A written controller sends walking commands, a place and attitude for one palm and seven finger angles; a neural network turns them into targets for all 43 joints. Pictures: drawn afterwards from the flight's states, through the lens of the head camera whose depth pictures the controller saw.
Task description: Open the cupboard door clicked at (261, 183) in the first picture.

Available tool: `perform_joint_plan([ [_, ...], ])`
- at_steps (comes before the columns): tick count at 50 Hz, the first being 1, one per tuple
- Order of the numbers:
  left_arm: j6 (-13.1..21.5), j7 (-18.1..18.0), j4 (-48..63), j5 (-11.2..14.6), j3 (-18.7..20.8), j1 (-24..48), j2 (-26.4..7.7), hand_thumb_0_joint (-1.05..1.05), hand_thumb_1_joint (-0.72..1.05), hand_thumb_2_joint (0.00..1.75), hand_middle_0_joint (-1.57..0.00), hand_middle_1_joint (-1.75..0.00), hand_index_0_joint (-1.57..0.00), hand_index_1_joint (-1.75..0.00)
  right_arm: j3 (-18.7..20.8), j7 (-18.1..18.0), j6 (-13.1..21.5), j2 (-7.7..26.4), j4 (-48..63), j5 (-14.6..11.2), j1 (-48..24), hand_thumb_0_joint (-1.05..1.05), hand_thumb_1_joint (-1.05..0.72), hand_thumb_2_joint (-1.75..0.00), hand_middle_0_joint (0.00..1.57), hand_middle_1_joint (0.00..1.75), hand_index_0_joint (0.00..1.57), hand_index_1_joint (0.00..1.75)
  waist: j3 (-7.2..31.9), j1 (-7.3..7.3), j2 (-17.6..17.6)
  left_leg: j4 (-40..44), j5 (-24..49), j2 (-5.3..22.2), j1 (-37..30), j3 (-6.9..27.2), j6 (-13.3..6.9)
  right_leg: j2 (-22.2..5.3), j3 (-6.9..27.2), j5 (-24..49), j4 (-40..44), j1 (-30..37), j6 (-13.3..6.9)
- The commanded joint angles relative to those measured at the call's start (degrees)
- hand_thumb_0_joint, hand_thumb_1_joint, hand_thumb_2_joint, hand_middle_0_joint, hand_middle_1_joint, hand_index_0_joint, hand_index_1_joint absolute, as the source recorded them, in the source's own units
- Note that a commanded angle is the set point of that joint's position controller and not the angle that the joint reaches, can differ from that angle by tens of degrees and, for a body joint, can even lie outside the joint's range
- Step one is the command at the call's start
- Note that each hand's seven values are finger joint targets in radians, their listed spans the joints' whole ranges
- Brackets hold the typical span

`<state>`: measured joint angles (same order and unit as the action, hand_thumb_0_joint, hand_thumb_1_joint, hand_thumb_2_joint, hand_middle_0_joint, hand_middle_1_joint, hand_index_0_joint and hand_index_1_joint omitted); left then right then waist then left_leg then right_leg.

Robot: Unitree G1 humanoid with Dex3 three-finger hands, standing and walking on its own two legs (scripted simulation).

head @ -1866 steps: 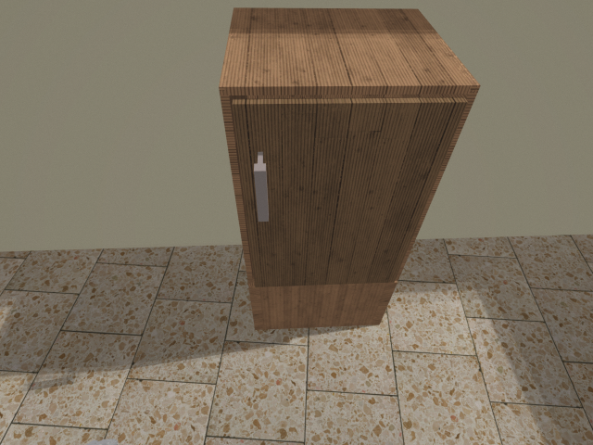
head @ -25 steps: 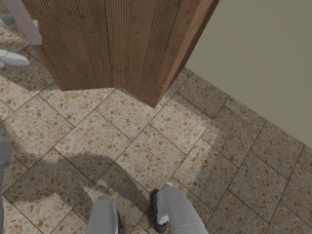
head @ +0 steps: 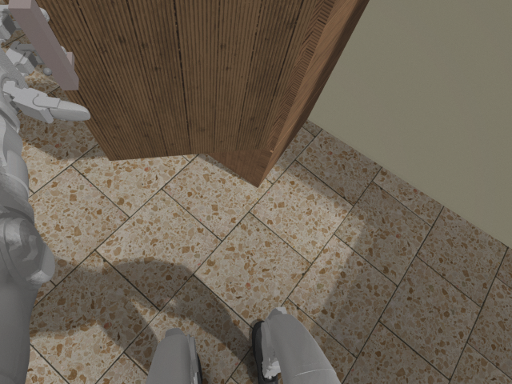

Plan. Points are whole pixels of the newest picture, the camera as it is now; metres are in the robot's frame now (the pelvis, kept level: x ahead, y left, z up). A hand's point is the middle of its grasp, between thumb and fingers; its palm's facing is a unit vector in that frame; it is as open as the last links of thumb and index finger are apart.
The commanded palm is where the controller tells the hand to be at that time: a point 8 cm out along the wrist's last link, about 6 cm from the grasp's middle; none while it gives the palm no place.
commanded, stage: slide the fingers in behind the handle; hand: left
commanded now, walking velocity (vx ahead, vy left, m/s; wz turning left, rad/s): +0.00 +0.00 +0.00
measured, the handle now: (50, 37) +0.60 +0.22 +0.07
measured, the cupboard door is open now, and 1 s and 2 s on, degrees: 43 43 45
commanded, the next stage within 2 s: close the thumb around the handle in 0.88 s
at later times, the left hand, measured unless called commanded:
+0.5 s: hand (66, 70) +0.55 +0.20 +0.06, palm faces +0.03 -1.00 +0.00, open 14.0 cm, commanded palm +0.52 +0.23 +0.06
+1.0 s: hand (64, 71) +0.55 +0.20 +0.06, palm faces +0.04 -1.00 -0.01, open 14.0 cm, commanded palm +0.53 +0.23 +0.06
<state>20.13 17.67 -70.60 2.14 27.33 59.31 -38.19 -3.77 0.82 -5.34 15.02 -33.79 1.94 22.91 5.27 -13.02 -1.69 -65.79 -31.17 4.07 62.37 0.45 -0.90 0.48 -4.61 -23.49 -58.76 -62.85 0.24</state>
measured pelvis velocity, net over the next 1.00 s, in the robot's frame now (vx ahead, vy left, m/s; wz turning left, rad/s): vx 0.00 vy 0.00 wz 0.00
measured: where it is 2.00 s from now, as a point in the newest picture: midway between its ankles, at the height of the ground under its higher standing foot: outside the picture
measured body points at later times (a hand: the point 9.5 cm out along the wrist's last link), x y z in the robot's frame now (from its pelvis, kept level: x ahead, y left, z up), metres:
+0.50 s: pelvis +0.01 +0.00 +0.00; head +0.18 +0.03 +0.42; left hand +0.54 +0.26 +0.06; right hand -0.01 -0.26 -0.10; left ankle -0.02 +0.10 -0.65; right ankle +0.03 -0.13 -0.65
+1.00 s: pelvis +0.00 +0.00 +0.00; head +0.17 +0.03 +0.41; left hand +0.54 +0.26 +0.06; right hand -0.02 -0.26 -0.10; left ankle -0.02 +0.10 -0.65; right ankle +0.03 -0.13 -0.65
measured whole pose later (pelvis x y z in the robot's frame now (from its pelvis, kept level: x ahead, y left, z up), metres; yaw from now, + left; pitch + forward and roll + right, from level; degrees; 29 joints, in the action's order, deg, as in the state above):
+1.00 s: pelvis +0.00 +0.00 +0.00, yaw +0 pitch +28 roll -4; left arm 22.6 14.2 -70.3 2.2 25.5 59.8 -34.9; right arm -3.0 1.2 -4.4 15.0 -35.0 2.5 22.8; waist 5.6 -13.0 -1.8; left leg -66.9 -31.5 3.7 63.3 0.4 -1.0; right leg 0.2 -4.4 -23.9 -60.2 -63.9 0.4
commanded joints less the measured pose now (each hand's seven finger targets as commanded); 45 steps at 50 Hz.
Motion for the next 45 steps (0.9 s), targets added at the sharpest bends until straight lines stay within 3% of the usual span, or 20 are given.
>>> perform_joint_plan([
  [1, 5.1, -0.9, 13.5, 0.6, 2.2, 24.2, -16.2, 0.0, -0.5, 0.3, -0.3, -1.2, -0.3, -1.2, 4.2, -0.9, 0.1, 11.5, 0.8, 0.4, 13.5, 0.0, -0.9, -0.9, 0.2, 0.3, 0.2, 0.3, 33.7, -0.13, -12.9, 5.2, 33.4, -1.5, -24.3, 3.4, -0.1, 2.6, 1.7, 20.8, 3.0, 15.4, -1.5],
  [4, 4.9, -0.8, 13.4, 1.0, -0.2, 24.0, -12.6, 0.0, -0.5, 0.3, -0.3, -1.2, -0.3, -1.2, 4.3, -0.7, 0.0, 11.2, 1.2, 0.3, 13.2, 0.0, -0.9, -0.9, 0.2, 0.3, 0.2, 0.3, 32.2, -0.85, -12.2, 5.4, 33.8, -1.6, -23.8, 3.4, -0.3, 2.6, 1.5, 21.7, 3.0, 15.3, -1.5],
  [6, 4.2, -1.0, 12.7, 1.2, 1.4, 23.5, -14.6, 0.0, -0.5, 0.3, -0.3, -1.2, -0.3, -1.2, 4.3, -0.8, -0.2, 11.5, 1.1, 0.2, 13.1, 0.0, -0.9, -0.9, 0.2, 0.3, 0.2, 0.3, 32.4, -0.66, -10.6, 5.3, 32.4, -1.7, -22.1, 2.9, -0.5, 2.5, 1.9, 22.0, 3.2, 17.0, -1.1],
  [9, 4.6, -1.3, 14.7, 1.2, 0.5, 24.3, -13.1, 0.0, -0.5, 0.3, -0.3, -1.2, -0.3, -1.2, 4.3, -0.7, 0.0, 11.0, 1.6, 0.2, 13.1, 0.0, -0.9, -0.9, 0.2, 0.3, 0.2, 0.3, 33.4, -0.47, -11.7, 5.5, 33.0, -1.8, -22.8, 2.9, -0.5, 2.6, 1.9, 23.0, 3.0, 17.8, -1.4],
  [11, 4.8, -1.7, 14.5, 1.3, 1.9, 22.7, -14.3, 0.0, -0.5, 0.3, -0.3, -1.2, -0.3, -1.2, 4.5, -0.7, -0.1, 11.2, 1.4, 0.2, 13.1, 0.0, -0.9, -0.9, 0.2, 0.3, 0.2, 0.3, 34.4, 0.2, -11.1, 5.4, 33.3, -1.8, -22.9, 2.8, -0.3, 2.5, 2.0, 23.3, 3.2, 18.5, -1.3],
  [16, 4.9, -2.0, 14.0, 1.3, -0.4, 24.2, -11.3, 0.0, -0.5, 0.3, -0.3, -1.2, -0.3, -1.2, 4.5, -0.6, 0.1, 10.9, 0.8, 0.2, 13.0, 0.0, -0.9, -0.9, 0.2, 0.3, 0.2, 0.3, 32.2, -0.83, -10.0, 5.7, 31.2, -1.9, -21.7, 2.7, -0.5, 2.6, 2.0, 22.4, 3.5, 18.1, -1.2],
  [19, 5.3, -2.3, 15.2, 1.5, -0.2, 23.3, -10.9, 0.0, -0.5, 0.3, -0.3, -1.2, -0.3, -1.2, 4.7, -0.5, 0.3, 10.9, 0.9, 0.3, 13.2, 0.0, -0.9, -0.9, 0.2, 0.3, 0.2, 0.3, 33.3, -0.15, -11.9, 5.8, 32.9, -1.9, -23.7, 2.9, -0.3, 2.6, 1.9, 22.5, 3.3, 17.4, -1.5],
  [20, 5.5, -2.5, 15.8, 1.6, -0.8, 24.5, -10.1, 0.0, -0.5, 0.3, -0.3, -1.2, -0.3, -1.2, 4.7, -0.4, 0.3, 10.8, 0.6, 0.4, 13.0, 0.0, -0.9, -0.9, 0.2, 0.3, 0.2, 0.3, 34.2, -0.61, -11.9, 5.6, 33.2, -1.9, -24.2, 2.9, -0.3, 2.5, 1.9, 23.1, 3.4, 17.5, -1.3],
  [22, 5.0, -2.7, 13.2, 1.7, -1.0, 22.5, -9.3, 0.0, -0.5, 0.3, -0.3, -1.2, -0.3, -1.2, 4.6, -0.3, 0.3, 10.7, 0.4, 0.3, 13.1, 0.0, -0.9, -0.9, 0.2, 0.3, 0.2, 0.3, 31.6, -0.65, -10.2, 5.9, 31.7, -2.0, -22.1, 2.6, -0.3, 2.5, 1.9, 22.6, 3.7, 17.8, -1.3],
  [25, 5.8, -3.3, 15.8, 1.2, 0.8, 22.1, -11.5, 0.0, -0.5, 0.3, -0.3, -1.2, -0.3, -1.2, 4.9, -0.3, 0.3, 10.8, 0.9, 0.5, 13.3, 0.0, -0.9, -0.9, 0.2, 0.3, 0.2, 0.3, 34.7, 0.76, -11.3, 6.1, 34.1, -2.0, -23.7, 2.8, -0.1, 2.4, 2.0, 24.3, 3.1, 19.5, -1.5],
  [26, 5.9, -3.4, 16.2, 1.3, -0.6, 21.8, -9.4, 0.0, -0.5, 0.3, -0.3, -1.2, -0.3, -1.2, 4.9, -0.1, 0.4, 10.5, 1.0, 0.4, 13.1, 0.0, -0.9, -0.9, 0.2, 0.3, 0.2, 0.3, 34.4, 0.65, -12.6, 6.2, 34.8, -2.1, -24.6, 2.7, 0.0, 2.5, 1.9, 24.4, 3.3, 18.9, -1.5],
  [27, 5.8, -3.7, 15.2, 1.2, 0.1, 20.2, -9.8, 0.0, -0.5, 0.3, -0.3, -1.2, -0.3, -1.2, 4.9, 0.0, 0.2, 10.6, 1.0, 0.4, 13.1, 0.0, -0.9, -0.9, 0.2, 0.3, 0.2, 0.3, 33.3, 0.94, -11.1, 6.1, 34.6, -1.9, -24.2, 2.6, 0.0, 2.6, 1.7, 24.0, 3.4, 18.8, -1.5],
  [29, 5.9, -3.9, 14.5, 1.3, -0.1, 21.1, -9.5, 0.0, -0.5, 0.3, -0.3, -1.2, -0.3, -1.2, 4.9, -0.1, 0.2, 10.6, 1.1, 0.4, 13.0, 0.0, -0.9, -0.9, 0.2, 0.3, 0.2, 0.3, 31.3, 0.15, -9.0, 6.2, 32.7, -2.0, -22.2, 2.5, -0.4, 2.7, 1.9, 23.5, 3.6, 18.9, -1.5],
  [33, 6.0, -4.1, 13.2, 0.9, 0.7, 22.5, -11.5, 0.0, -0.5, 0.3, -0.3, -1.2, -0.3, -1.2, 4.7, -0.4, 0.4, 10.9, 1.0, 0.3, 12.7, 0.0, -0.9, -0.9, 0.2, 0.3, 0.2, 0.3, 30.4, -0.09, -7.9, 6.5, 28.5, -2.3, -19.5, 2.2, -0.6, 2.5, 2.4, 21.3, 4.0, 19.7, -1.2],
  [35, 7.1, -3.9, 14.7, 0.9, -0.3, 24.1, -10.5, 0.0, -0.5, 0.3, -0.3, -1.2, -0.3, -1.2, 4.7, -0.4, 0.7, 10.8, 0.8, 0.4, 12.5, 0.0, -0.9, -0.9, 0.2, 0.3, 0.2, 0.3, 32.1, -0.13, -10.8, 6.2, 29.7, -2.3, -22.1, 2.5, -0.3, 2.3, 2.2, 20.7, 3.6, 17.7, -1.3],
  [37, 6.7, -3.6, 12.4, 1.0, -1.7, 23.9, -8.6, 0.0, -0.5, 0.3, -0.3, -1.2, -0.3, -1.2, 4.7, -0.4, 0.8, 10.8, 0.3, 0.4, 12.5, 0.0, -0.9, -0.9, 0.2, 0.3, 0.2, 0.3, 29.9, -0.88, -9.9, 6.2, 28.9, -2.1, -21.9, 2.9, -0.2, 2.4, 1.9, 19.1, 3.7, 15.8, -1.2],
  [39, 6.5, -3.4, 11.4, 1.2, -1.3, 25.3, -9.6, 0.0, -0.5, 0.3, -0.3, -1.2, -0.3, -1.2, 4.4, -0.7, 0.9, 11.1, 0.2, 0.4, 12.6, 0.0, -0.9, -0.9, 0.2, 0.3, 0.2, 0.3, 29.4, -1.41, -8.9, 6.2, 27.4, -2.2, -20.5, 3.0, -0.5, 2.4, 1.8, 18.4, 3.5, 15.9, -1.3],
  [43, 5.6, -3.1, 10.7, 0.6, -0.2, 25.3, -12.2, 0.0, -0.5, 0.3, -0.3, -1.2, -0.3, -1.2, 4.2, -0.9, 1.0, 11.3, 0.5, 0.4, 12.6, 0.0, -0.9, -0.9, 0.2, 0.3, 0.2, 0.3, 30.6, -0.79, -9.5, 5.8, 27.3, -2.2, -19.5, 3.0, -0.5, 2.3, 2.0, 18.5, 3.2, 16.6, -1.3],
  [44, 6.3, -3.2, 13.3, 0.7, -1.5, 27.3, -10.5, 0.0, -0.5, 0.3, -0.3, -1.2, -0.3, -1.2, 4.3, -0.8, 1.1, 11.2, 0.5, 0.6, 12.8, 0.0, -0.9, -0.9, 0.2, 0.3, 0.2, 0.3, 32.6, -1.24, -11.6, 5.6, 29.4, -2.1, -22.5, 3.5, -0.3, 2.3, 1.8, 18.9, 2.7, 15.0, -1.4],
  [45, 6.5, -3.3, 14.0, 0.5, -1.1, 27.5, -10.8, 0.0, -0.5, 0.3, -0.3, -1.2, -0.3, -1.2, 4.5, -0.7, 1.2, 11.1, 0.4, 0.7, 12.7, 0.0, -0.9, -0.9, 0.2, 0.3, 0.2, 0.3, 34.3, -0.65, -13.5, 5.3, 30.6, -2.0, -24.2, 3.7, 0.0, 2.3, 1.6, 18.7, 2.5, 14.1, -1.4],
])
